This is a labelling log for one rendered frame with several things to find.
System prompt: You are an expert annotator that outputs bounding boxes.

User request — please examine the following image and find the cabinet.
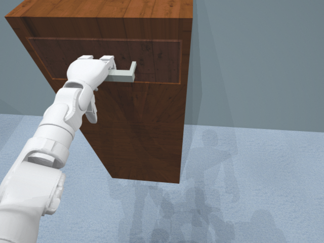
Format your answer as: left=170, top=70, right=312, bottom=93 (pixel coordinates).
left=5, top=0, right=193, bottom=184

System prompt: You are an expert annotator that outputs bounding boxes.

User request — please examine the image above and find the robot left hand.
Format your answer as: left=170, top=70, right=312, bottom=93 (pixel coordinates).
left=67, top=55, right=116, bottom=124

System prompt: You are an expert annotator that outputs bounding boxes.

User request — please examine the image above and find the left robot forearm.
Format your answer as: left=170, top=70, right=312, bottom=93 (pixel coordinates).
left=0, top=79, right=93, bottom=203

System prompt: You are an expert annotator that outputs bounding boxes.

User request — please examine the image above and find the drawer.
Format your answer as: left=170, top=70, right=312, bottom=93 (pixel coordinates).
left=28, top=37, right=182, bottom=83

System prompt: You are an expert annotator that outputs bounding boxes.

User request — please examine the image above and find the handle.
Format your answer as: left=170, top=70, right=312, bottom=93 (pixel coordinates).
left=104, top=61, right=137, bottom=83

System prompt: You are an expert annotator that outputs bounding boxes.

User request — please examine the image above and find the left robot upper arm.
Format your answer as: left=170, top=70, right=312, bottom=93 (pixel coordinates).
left=0, top=161, right=66, bottom=243

